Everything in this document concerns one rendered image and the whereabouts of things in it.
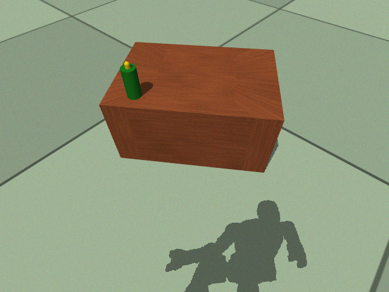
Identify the bottle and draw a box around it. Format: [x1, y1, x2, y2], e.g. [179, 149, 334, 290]
[120, 61, 142, 100]

